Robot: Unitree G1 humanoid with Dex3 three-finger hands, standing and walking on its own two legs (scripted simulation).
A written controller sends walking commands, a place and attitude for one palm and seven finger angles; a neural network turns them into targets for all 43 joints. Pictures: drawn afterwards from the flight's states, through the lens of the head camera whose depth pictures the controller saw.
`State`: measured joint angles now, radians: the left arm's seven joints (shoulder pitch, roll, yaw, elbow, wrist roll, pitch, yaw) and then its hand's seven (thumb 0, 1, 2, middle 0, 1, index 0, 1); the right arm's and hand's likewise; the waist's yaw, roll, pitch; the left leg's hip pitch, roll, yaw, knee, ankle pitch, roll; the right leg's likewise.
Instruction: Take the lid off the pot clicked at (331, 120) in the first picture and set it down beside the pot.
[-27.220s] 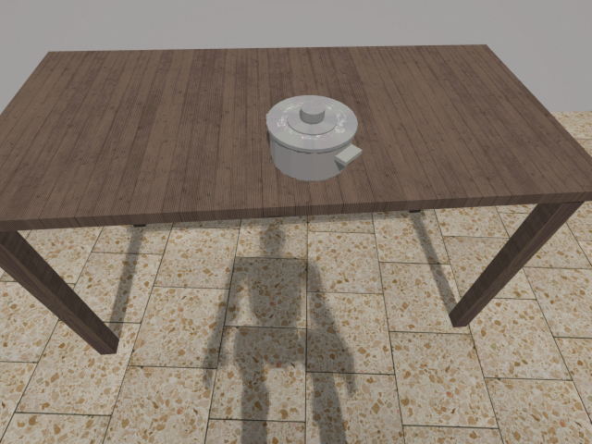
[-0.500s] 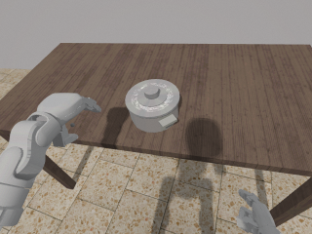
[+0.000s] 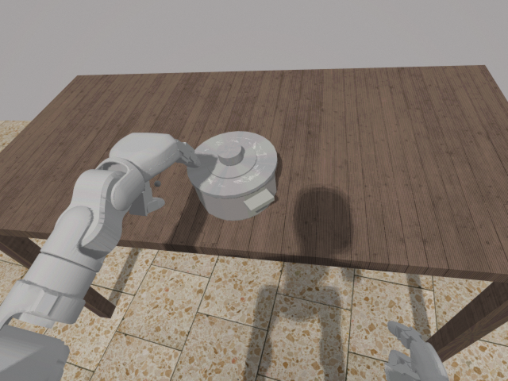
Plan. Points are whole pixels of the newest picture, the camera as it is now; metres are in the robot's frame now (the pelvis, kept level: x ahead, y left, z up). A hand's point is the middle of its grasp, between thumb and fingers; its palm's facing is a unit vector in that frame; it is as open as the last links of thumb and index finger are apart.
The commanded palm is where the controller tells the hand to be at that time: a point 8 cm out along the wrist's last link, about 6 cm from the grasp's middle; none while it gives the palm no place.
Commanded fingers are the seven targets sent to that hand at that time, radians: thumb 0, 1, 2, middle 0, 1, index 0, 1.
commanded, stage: move the open hand above the knob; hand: left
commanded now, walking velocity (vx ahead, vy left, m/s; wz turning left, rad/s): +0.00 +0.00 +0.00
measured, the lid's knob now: (229, 153) +0.51 +0.08 +0.07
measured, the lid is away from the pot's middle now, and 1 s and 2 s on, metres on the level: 0.00 0.00 0.00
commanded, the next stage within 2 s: lower the open fingers around the knob in 1.52 s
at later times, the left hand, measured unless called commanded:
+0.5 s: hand (194, 150) +0.44 +0.12 +0.14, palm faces -0.23 +0.01 -0.97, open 10.2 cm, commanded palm +0.43 +0.12 +0.21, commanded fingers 0.00 -0.30 1.40 -0.82 -0.08 -0.82 -0.08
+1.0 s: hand (227, 129) +0.49 +0.07 +0.15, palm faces -0.27 +0.01 -0.96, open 10.2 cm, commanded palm +0.47 +0.09 +0.21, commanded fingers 0.00 -0.30 1.40 -0.82 -0.08 -0.82 -0.08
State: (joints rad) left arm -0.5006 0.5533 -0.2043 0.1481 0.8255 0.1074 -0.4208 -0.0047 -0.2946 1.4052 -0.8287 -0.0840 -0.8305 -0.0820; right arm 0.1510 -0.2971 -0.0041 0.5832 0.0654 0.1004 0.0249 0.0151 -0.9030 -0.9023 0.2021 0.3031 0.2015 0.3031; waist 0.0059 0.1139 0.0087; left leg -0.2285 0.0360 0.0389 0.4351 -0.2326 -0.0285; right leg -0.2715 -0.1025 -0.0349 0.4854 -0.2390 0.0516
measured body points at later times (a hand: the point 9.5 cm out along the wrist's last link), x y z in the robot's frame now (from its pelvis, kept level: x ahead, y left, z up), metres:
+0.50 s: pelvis +0.01 +0.00 +0.00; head +0.03 -0.05 +0.44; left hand +0.44 +0.12 +0.20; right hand +0.15 -0.25 -0.13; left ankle -0.01 +0.14 -0.74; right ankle +0.01 -0.15 -0.74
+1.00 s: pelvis +0.02 +0.00 +0.00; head +0.05 -0.05 +0.44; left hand +0.50 +0.07 +0.20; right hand +0.09 -0.26 -0.15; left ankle -0.01 +0.14 -0.74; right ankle +0.01 -0.15 -0.74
